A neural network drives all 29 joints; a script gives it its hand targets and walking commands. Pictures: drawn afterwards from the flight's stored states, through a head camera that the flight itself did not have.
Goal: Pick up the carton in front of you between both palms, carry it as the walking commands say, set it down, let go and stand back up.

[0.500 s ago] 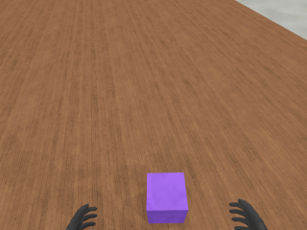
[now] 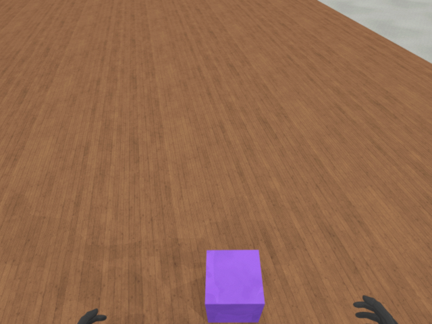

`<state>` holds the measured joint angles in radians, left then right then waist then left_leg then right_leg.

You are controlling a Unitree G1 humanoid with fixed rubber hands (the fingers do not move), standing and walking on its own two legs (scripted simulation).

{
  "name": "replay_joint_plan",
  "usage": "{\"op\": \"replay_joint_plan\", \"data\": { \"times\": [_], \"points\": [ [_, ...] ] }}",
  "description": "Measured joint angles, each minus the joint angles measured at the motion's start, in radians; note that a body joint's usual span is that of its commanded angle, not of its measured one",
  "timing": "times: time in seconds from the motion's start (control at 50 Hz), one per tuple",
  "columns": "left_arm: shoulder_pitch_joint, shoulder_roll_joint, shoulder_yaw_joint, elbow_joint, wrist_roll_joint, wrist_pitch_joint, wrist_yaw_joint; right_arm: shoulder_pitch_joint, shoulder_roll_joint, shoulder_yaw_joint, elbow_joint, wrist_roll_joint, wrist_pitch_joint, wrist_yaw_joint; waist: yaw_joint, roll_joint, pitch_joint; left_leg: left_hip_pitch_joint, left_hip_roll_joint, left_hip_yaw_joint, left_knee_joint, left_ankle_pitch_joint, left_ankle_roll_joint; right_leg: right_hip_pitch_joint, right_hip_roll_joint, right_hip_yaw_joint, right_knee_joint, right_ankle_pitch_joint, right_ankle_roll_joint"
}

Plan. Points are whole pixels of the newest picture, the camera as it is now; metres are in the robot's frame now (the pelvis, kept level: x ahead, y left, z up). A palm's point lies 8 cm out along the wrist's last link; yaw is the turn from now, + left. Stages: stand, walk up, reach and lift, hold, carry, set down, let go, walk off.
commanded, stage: stand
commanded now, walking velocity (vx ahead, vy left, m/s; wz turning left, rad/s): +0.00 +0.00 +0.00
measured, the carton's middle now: (232, 287) +0.44 -0.03 -0.65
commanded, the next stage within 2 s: none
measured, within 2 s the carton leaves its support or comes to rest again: neither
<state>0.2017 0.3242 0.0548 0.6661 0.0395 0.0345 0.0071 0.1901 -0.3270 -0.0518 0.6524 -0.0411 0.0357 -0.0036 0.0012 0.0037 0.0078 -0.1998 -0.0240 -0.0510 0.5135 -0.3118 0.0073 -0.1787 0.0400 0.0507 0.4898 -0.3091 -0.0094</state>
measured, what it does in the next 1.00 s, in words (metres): stands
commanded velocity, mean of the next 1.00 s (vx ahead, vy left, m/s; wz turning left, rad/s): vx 0.00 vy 0.00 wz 0.00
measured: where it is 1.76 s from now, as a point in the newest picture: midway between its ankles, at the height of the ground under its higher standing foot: outside the picture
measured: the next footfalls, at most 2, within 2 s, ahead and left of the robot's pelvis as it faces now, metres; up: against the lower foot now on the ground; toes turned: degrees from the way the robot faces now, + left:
none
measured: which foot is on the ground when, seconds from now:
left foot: down 0.00-1.00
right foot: down 0.00-1.00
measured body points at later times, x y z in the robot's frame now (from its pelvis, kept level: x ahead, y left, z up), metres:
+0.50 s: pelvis +0.01 +0.00 +0.00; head +0.01 +0.00 +0.45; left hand +0.13 +0.30 -0.10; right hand +0.14 -0.29 -0.09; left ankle -0.02 +0.11 -0.74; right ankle -0.03 -0.11 -0.74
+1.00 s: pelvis -0.01 +0.00 +0.01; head -0.02 +0.01 +0.46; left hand +0.09 +0.31 -0.10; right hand +0.10 -0.30 -0.10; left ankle -0.02 +0.11 -0.74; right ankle -0.03 -0.11 -0.74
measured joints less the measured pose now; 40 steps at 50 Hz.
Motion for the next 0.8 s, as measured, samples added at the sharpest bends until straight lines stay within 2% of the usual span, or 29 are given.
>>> {"op": "replay_joint_plan", "data": {
  "times": [0.36,0.8],
  "points": [
    [-0.035,0.012,-0.017,0.127,-0.006,-0.03,0.015,-0.021,-0.014,0.02,0.115,0.007,-0.033,-0.02,0.0,-0.001,0.0,0.038,-0.005,-0.001,-0.039,0.008,0.005,0.038,-0.007,0.0,-0.037,0.005,0.002],
    [-0.041,0.035,-0.026,0.233,-0.014,-0.038,0.007,-0.036,-0.038,0.036,0.228,0.014,-0.046,-0.018,0.002,-0.003,0.011,0.081,-0.007,0.003,-0.107,0.062,0.007,0.075,-0.013,0.006,-0.096,0.055,0.005]
  ]
}}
